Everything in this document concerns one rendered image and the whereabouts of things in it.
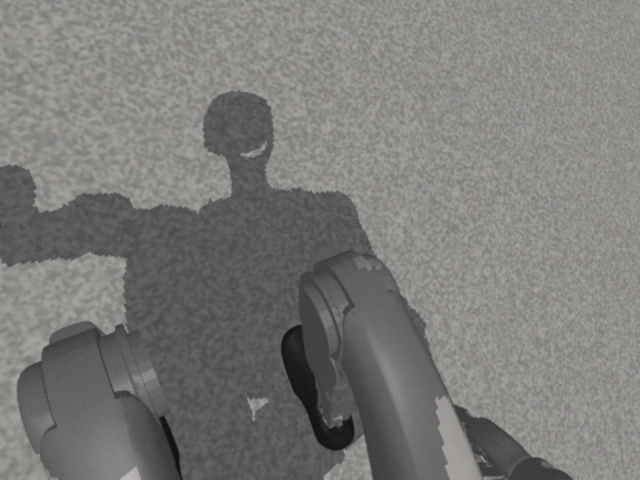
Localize right robot hand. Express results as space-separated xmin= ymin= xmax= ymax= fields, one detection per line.
xmin=454 ymin=405 xmax=531 ymax=480

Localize right robot foot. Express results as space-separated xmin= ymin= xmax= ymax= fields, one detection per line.
xmin=281 ymin=325 xmax=354 ymax=450

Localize right robot arm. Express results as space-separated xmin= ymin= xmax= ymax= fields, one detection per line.
xmin=509 ymin=457 xmax=573 ymax=480

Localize left robot foot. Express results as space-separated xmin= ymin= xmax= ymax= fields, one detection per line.
xmin=160 ymin=416 xmax=183 ymax=480

